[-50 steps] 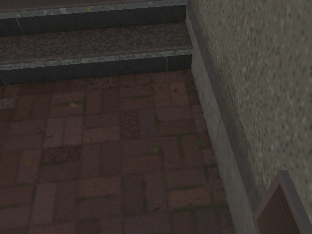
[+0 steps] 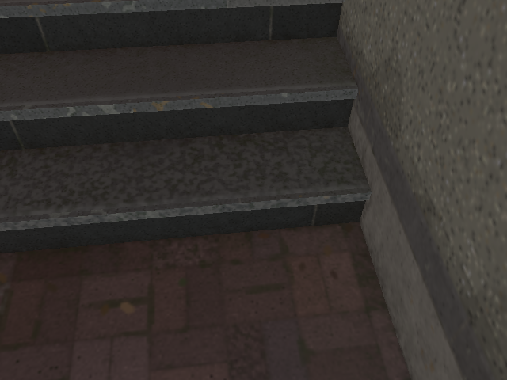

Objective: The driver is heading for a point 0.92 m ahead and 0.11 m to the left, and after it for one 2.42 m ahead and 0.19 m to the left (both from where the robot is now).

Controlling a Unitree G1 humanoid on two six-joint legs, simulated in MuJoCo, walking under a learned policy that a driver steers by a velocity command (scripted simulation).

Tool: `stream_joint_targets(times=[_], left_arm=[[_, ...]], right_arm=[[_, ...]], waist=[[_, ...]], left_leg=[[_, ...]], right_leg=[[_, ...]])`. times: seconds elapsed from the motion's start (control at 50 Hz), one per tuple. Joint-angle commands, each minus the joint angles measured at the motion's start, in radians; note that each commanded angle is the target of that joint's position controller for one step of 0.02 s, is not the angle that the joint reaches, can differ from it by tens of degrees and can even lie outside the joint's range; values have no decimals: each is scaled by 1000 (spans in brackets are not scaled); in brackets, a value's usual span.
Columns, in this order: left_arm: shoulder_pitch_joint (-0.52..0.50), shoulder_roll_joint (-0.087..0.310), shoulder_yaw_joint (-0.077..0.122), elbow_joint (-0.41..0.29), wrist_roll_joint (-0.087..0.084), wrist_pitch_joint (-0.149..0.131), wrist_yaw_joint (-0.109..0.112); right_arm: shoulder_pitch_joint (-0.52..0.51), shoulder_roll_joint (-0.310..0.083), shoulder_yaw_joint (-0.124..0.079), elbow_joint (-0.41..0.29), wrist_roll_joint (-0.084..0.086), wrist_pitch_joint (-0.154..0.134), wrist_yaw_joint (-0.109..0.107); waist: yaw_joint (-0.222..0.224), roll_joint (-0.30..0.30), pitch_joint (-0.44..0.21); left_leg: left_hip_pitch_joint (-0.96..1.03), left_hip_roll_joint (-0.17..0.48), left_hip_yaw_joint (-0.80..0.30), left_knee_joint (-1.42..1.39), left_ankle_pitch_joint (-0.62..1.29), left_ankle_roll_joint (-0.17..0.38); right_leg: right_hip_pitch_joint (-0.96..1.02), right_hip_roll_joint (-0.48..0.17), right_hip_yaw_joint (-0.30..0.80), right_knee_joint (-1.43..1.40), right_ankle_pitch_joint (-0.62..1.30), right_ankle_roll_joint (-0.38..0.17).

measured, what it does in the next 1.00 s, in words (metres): climbs: right foot, then left foot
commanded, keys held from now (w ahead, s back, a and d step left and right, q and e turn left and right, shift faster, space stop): w+shift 1.00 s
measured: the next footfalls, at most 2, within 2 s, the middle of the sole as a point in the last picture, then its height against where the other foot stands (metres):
right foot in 0.16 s outside the picture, level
left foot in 0.62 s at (175, 285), level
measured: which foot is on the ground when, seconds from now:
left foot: down 0.00-0.18, up 0.20-0.60, down 0.62-1.00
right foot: up 0.00-0.14, down 0.16-0.62, up 0.64-0.98, down 1.00-1.00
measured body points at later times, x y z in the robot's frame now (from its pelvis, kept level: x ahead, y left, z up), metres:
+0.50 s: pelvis +0.47 +0.05 +0.00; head +0.49 +0.05 +0.45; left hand +0.38 +0.32 -0.13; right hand +0.70 -0.17 -0.08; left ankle +0.70 +0.22 -0.68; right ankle +0.33 -0.04 -0.74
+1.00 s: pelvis +0.93 +0.11 +0.03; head +0.97 +0.12 +0.47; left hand +1.22 +0.23 -0.01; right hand +0.81 -0.11 -0.10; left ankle +0.76 +0.19 -0.71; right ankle +1.06 +0.04 -0.57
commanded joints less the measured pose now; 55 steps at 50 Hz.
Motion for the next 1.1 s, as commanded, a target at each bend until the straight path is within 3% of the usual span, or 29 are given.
stream_joint_targets(times=[0.02, 0.1, 0.14, 0.16, 0.18, 0.2, 0.22, 0.26, 0.32, 0.4, 0.5, 0.54, 0.6, 0.62, 0.64, 0.66, 0.68, 0.74, 0.8, 0.84, 0.88, 0.92, 0.94, 0.98, 1.0, 1.02, 1.04, 1.06, 1.1], left_arm=[[-138, 30, -14, -80, -2, -15, -14], [-43, 105, -9, -52, 21, -28, 0], [214, 180, 16, 31, 21, -34, 24], [410, 208, 32, 80, 35, -39, 43], [529, 340, 73, 86, 66, -34, 57], [459, 255, 59, 98, 35, -27, 33], [309, 212, 53, 69, 8, -23, 22], [219, 138, 38, 64, 20, -35, 27], [266, 109, 21, 115, -4, -67, 42], [312, 149, 29, 121, -33, -103, 28], [352, 186, 39, 120, -25, -126, 14], [359, 199, 37, 130, -15, -118, 20], [212, 226, 35, 97, 21, -76, 38], [190, 77, -1, 61, 32, -83, 29], [412, -14, -23, 35, -43, -94, 33], [338, 50, -26, 39, -15, -86, 42], [238, 60, -22, 26, -4, -81, 39], [138, -35, -46, -56, 44, -36, 12], [-67, -91, -81, -204, 36, 3, 18], [-181, -138, -102, -297, 20, 14, 64], [-303, -144, -133, -384, 9, -4, 78], [-288, -98, -153, -395, 1, -8, 51], [-169, -59, -140, -305, -23, 2, 42], [186, 26, -91, -241, -16, 25, 67], [255, 76, -64, -185, 9, 23, 49], [308, 182, -26, -117, 41, 8, 37], [355, 296, 23, -45, 54, 16, 63], [242, 206, 27, -25, 20, 5, 52], [242, 61, 0, 128, 13, -33, 37]], right_arm=[[-17, -93, -4, -31, 15, -26, -10], [-32, -181, -7, -2, 3, -16, -45], [-65, -213, -13, 6, -28, 10, -60], [-108, -216, -12, 1, -30, 20, -62], [10, -87, 18, -14, 10, 20, -45], [34, -79, 23, -2, -1, 2, -29], [-123, -123, 21, -55, -14, -7, -28], [-213, -103, 36, -77, -23, -12, -8], [-263, -43, 56, -114, -58, 22, 16], [-502, -37, 65, -229, -49, 36, 33], [-546, -13, 68, -238, -22, 35, 32], [-542, -53, 56, -251, -50, 40, 19], [20, -159, 1, -89, -61, 41, -22], [108, -253, -22, -42, -85, 34, -35], [65, -349, -50, -69, -94, 47, -34], [-47, -240, -44, -74, -69, 53, -21], [-105, -128, -17, -78, -53, 44, -19], [-97, -25, 24, -18, -30, 23, -10], [-145, -43, 37, -6, -37, -6, -2], [-27, -67, 38, 48, -42, -17, -5], [4, -29, 58, 89, -19, -2, -13], [-29, 12, 84, 85, 27, 25, -36], [-12, 37, 97, 46, 94, 18, -54], [-80, -306, 4, 25, 104, -32, -42], [-112, -335, -28, 8, 113, -24, -36], [-113, -223, -24, -5, 68, -27, -26], [-41, -73, -10, -75, 29, -38, 14], [-63, -37, 3, -114, -45, -41, 21], [-326, 157, 60, -280, -67, -17, 6]], waist=[[13, 80, 162], [76, 90, 49], [183, 121, -93], [285, 112, -167], [254, -132, -305], [187, -176, -360], [164, -102, -159], [112, 61, -37], [47, 29, 40], [71, -18, 141], [80, -64, 69], [53, -64, 7], [-230, -73, -231], [-179, 123, -212], [-27, 406, -401], [-9, 164, -321], [-4, 80, -191], [90, 18, -90], [128, 74, 38], [110, 202, 56], [137, 62, 125], [153, -17, 73], [156, -43, -159], [363, 235, -427], [374, 230, -500], [299, 69, -441], [237, -353, -442], [177, -103, -404], [95, 92, -48]], left_leg=[[-193, 208, -82, -225, 435, 41], [39, 253, -38, -35, 1224, 13], [94, 266, -44, 313, 1396, 3], [-22, 250, -32, 626, 1284, 7], [-388, 118, -12, 1190, 708, -38], [-637, -30, -139, 1331, -140, -14], [-736, 55, -182, 1265, -25, 24], [-740, 127, -175, 1117, 70, 20], [-731, 185, -139, 977, 101, -28], [-716, 236, -54, 618, 313, -74], [-473, 158, 31, 397, 516, -27], [-438, 104, 40, 374, 376, -3], [72, 88, 21, 260, 223, 48], [256, 300, -220, 267, 65, 5], [419, 562, -792, 84, 77, 161], [326, 477, -751, 39, -133, 157], [151, 435, -607, 37, -81, 149], [-143, 360, -360, 62, 232, 93], [-396, 299, -189, -46, 375, 57], [-257, 390, -242, -101, 397, 118], [-271, 330, -113, -155, 264, 31], [-510, 225, 44, -331, 744, 24], [-613, 164, 50, -223, 1369, 88], [-235, 371, -34, 212, 2097, 125], [-51, 367, -35, 481, 2107, 117], [-113, 271, -95, 764, 1596, 81], [-556, -66, -160, 1424, 325, 2], [-747, -44, -288, 1819, 263, 25], [-1083, -15, -245, 2035, 169, 66]], right_leg=[[144, 47, -94, -202, 122, -16], [267, 125, -144, -238, 29, -74], [452, 162, -141, -213, -109, -92], [650, 99, -78, -244, -184, -130], [960, -217, 374, -231, -569, -321], [1014, -307, 825, -459, -925, -361], [855, -251, 715, -512, -868, -300], [663, -202, 488, -561, -591, -254], [521, -137, 335, -613, -470, -210], [392, -88, 159, -737, -295, -166], [540, -93, 12, -736, 175, -111], [672, -111, -27, -575, 579, -81], [528, -66, -38, 158, 702, -61], [185, 52, 3, 533, -229, -63], [-69, 172, 97, 843, -532, -54], [-138, 56, 86, 876, -391, -78], [-140, 33, 52, 899, -321, -70], [-207, 12, 45, 1101, -346, -64], [-305, 51, -30, 1074, -412, -49], [-627, 70, -12, 1495, -590, -75], [-698, 28, 12, 1274, -623, -106], [-159, 25, -232, 738, -500, -83], [342, 158, -338, 645, -346, -55], [529, 142, -169, 459, -433, -72], [498, 192, -130, 266, -475, -91], [515, 106, 142, 7, -499, -101], [723, -198, 863, -389, -301, -297], [684, -204, 1015, -463, -420, -304], [496, -179, 636, -363, -390, -249]])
